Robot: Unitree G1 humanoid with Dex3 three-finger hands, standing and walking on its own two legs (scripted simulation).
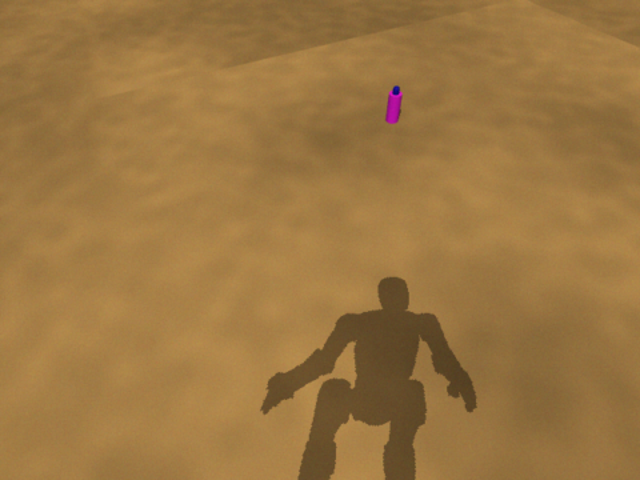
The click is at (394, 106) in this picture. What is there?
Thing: necked bottle
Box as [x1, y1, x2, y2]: [386, 86, 401, 123]
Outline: 397,86 395,86 389,92 386,121 391,123 396,122 398,118 401,92 398,90 399,88
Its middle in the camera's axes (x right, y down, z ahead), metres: +0.41 -0.74 +2.12
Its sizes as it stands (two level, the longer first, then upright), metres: 0.071 0.071 0.205
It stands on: the floor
